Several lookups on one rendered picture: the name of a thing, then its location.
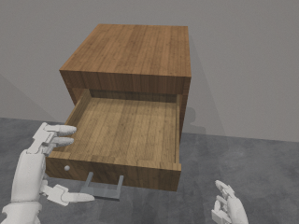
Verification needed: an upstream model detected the cabinet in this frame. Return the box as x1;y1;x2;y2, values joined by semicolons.
59;23;192;147

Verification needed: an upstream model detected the drawer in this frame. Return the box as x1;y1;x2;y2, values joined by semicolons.
45;89;181;192

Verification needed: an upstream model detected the robot right hand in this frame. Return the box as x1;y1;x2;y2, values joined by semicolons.
211;180;249;224

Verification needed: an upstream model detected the handle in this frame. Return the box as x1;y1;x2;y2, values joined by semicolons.
80;172;124;202

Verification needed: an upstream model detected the robot left hand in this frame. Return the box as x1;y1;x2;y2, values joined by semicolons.
11;122;95;207

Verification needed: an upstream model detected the left robot forearm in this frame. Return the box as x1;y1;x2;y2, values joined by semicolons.
1;202;42;224

